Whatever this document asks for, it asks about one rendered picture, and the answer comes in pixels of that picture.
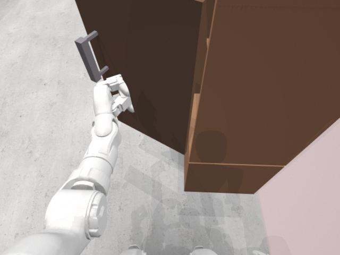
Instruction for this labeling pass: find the left robot upper arm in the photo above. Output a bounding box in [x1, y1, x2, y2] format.
[0, 189, 107, 255]

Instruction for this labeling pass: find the robot shin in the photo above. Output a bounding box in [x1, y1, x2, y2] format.
[193, 246, 204, 251]
[128, 245, 139, 249]

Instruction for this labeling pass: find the right robot shin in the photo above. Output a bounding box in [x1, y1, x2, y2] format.
[193, 246, 204, 251]

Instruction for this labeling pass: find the handle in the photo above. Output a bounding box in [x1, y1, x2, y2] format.
[75, 31, 109, 83]

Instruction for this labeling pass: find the robot left hand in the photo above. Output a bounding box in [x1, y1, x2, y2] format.
[93, 74, 134, 117]

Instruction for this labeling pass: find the cupboard door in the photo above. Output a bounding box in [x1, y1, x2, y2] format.
[75, 0, 207, 155]

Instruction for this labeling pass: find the left robot forearm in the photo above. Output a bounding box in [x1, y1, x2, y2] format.
[45, 114, 122, 227]

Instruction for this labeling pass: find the left robot shin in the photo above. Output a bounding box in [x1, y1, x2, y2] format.
[128, 245, 139, 249]

